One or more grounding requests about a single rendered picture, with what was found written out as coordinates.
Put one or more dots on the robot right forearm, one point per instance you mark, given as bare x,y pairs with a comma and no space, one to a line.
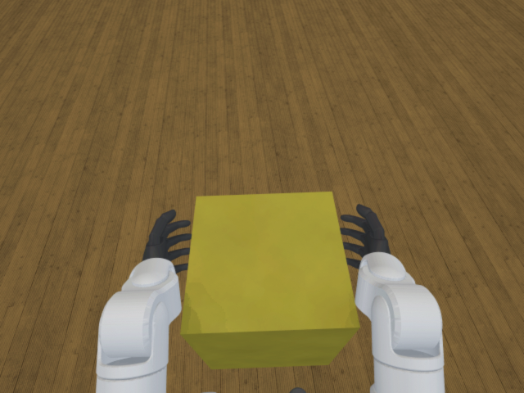
407,342

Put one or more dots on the carton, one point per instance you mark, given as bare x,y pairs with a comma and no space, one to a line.
267,281

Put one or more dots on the right robot hand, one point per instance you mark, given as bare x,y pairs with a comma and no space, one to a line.
374,239

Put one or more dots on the robot left forearm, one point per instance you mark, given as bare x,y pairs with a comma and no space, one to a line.
133,334

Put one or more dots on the left robot hand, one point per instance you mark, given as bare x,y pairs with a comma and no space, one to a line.
158,244

